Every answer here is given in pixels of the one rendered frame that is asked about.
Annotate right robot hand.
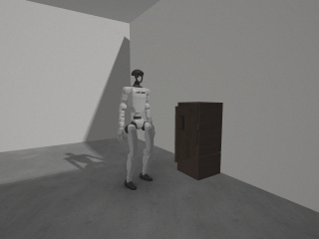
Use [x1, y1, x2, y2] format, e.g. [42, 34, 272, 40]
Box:
[118, 127, 126, 143]

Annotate robot right upper arm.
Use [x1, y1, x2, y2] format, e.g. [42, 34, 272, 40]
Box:
[120, 87, 132, 111]

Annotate right robot thigh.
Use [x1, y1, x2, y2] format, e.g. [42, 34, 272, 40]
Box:
[125, 122, 138, 160]

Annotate robot left upper arm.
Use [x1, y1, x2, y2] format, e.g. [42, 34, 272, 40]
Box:
[145, 88, 151, 110]

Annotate robot torso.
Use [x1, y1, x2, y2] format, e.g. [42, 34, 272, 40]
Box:
[128, 85, 147, 129]

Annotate cupboard door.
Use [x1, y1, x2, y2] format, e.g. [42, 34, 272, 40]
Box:
[174, 105, 197, 162]

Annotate right robot forearm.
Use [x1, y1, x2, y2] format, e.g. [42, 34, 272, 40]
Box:
[118, 104, 125, 127]

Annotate handle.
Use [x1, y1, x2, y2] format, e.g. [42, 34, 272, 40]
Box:
[179, 115, 184, 130]

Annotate left robot forearm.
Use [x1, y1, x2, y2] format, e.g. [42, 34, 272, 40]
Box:
[145, 109, 153, 124]

